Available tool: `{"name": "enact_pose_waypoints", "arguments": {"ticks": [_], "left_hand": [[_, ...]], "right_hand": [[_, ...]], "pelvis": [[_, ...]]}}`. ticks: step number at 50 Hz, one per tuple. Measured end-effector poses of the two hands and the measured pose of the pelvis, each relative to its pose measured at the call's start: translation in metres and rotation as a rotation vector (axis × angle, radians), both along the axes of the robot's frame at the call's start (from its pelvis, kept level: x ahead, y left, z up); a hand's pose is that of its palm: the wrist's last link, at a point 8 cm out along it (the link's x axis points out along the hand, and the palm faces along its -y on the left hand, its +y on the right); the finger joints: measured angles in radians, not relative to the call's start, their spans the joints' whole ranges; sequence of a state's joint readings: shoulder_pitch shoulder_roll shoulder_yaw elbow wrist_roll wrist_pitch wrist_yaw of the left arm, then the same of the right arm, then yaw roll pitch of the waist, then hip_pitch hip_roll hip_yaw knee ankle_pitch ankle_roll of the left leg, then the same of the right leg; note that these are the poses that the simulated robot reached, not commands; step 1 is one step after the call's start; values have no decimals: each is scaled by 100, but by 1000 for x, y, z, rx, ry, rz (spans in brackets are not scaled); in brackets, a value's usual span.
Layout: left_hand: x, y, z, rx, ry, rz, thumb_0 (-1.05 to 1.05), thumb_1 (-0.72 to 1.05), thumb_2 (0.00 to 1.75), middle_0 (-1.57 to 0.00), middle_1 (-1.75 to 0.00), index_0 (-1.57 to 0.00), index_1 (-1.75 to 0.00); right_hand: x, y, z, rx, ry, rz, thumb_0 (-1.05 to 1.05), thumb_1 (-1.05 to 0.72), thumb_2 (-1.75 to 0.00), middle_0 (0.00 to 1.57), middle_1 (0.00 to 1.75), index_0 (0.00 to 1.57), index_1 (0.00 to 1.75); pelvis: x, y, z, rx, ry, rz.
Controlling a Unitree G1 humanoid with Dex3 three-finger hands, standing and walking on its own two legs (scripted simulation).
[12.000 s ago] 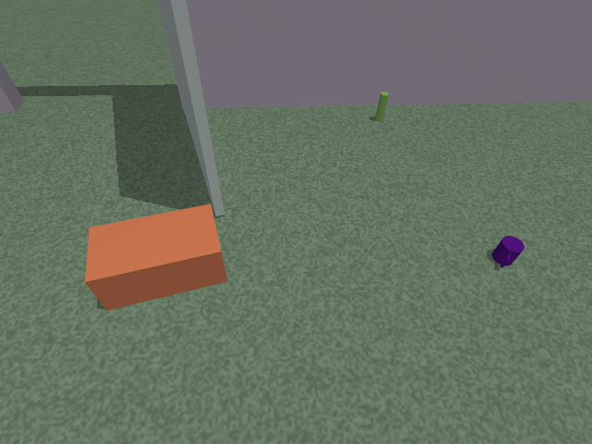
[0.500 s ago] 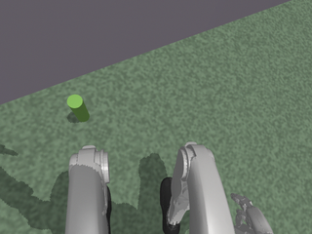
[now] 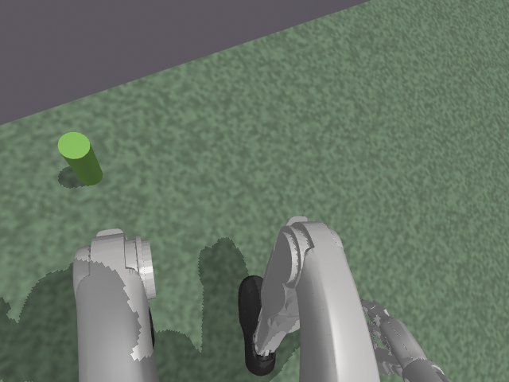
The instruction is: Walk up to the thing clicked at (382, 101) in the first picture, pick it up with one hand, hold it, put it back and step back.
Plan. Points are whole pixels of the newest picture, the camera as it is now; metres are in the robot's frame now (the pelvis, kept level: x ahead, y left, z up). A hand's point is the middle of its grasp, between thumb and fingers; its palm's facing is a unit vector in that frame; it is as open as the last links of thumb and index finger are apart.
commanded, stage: approach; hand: left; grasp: from the side
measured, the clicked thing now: (83, 162) +0.47 +0.25 -0.26
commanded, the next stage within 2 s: close in in 0.20 s
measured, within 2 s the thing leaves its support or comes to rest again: neither
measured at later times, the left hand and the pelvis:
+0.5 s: hand (53, 165) +0.44 +0.28 -0.20, palm faces +0.13 -0.99 +0.08, open 17.6 cm; pelvis -0.01 +0.01 -0.05, yaw -5 degrees
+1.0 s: hand (78, 168) +0.44 +0.24 -0.21, palm faces +0.17 -0.99 +0.04, open 17.6 cm; pelvis -0.02 +0.01 -0.06, yaw -7 degrees
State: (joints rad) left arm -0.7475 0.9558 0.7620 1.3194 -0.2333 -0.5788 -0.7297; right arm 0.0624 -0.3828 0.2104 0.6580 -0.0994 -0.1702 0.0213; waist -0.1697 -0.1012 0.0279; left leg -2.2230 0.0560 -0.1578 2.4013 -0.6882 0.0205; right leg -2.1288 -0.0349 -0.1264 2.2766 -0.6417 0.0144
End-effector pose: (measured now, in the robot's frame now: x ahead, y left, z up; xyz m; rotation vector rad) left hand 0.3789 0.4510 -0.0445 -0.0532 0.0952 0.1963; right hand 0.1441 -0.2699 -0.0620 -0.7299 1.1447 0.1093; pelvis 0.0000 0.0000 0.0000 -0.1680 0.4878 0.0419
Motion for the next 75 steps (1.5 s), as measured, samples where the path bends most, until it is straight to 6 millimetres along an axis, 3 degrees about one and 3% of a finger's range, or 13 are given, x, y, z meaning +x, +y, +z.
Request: {"name": "enact_pose_waypoints", "arguments": {"ticks": [5,9,24,31,38,45,55,65,75], "left_hand": [[8,-23,-61,-21,39,-37,-2,-56,2,-7,-6,-5,-8],[14,-41,-96,-11,45,-67,-2,-55,4,-7,-7,-5,-8],[34,-118,-155,-39,28,-85,-2,-59,2,-7,-7,-6,-8],[40,-128,-163,-5,-27,-16,-2,-59,1,-7,-7,-6,-7],[35,-139,-166,39,-20,-81,-2,-56,0,-6,-6,-6,-5],[33,-154,-170,0,-26,-52,-2,-58,1,-6,-6,-6,-5],[37,-157,-174,38,-42,-46,-2,-53,6,-5,-6,-5,-6],[35,-161,-184,31,-25,-20,-2,-41,12,-9,-7,-7,-8],[48,-159,-182,51,-51,-13,-1,-15,31,-29,-27,-28,-28]], "right_hand": [[2,6,-4,-46,28,48,0,-91,-90,20,30,20,30],[1,11,-7,-82,75,90,0,-91,-90,20,30,20,30],[-3,20,-19,-124,128,199,0,-94,-91,20,30,20,30],[-17,21,-20,-156,170,219,0,-95,-91,20,30,20,30],[-29,19,-20,-175,208,221,0,-95,-91,20,30,20,30],[-29,21,-14,-188,201,238,0,-94,-91,20,30,20,30],[-27,25,-11,-211,213,261,0,-93,-91,20,30,20,30],[-27,28,-11,-215,250,274,0,-91,-90,20,30,20,30],[-27,29,-8,-236,269,274,-1,-90,-90,20,30,20,30]], "pelvis": [[-1,3,-15,-26,-42,-11],[-1,6,-23,-43,-72,-18],[-6,8,-45,-93,-188,-51],[-11,9,-52,-111,-231,-65],[-15,12,-55,-121,-248,-67],[-16,11,-55,-127,-265,-71],[-17,13,-57,-144,-277,-75],[-14,14,-55,-153,-271,-75],[-14,15,-54,-166,-271,-79]]}}
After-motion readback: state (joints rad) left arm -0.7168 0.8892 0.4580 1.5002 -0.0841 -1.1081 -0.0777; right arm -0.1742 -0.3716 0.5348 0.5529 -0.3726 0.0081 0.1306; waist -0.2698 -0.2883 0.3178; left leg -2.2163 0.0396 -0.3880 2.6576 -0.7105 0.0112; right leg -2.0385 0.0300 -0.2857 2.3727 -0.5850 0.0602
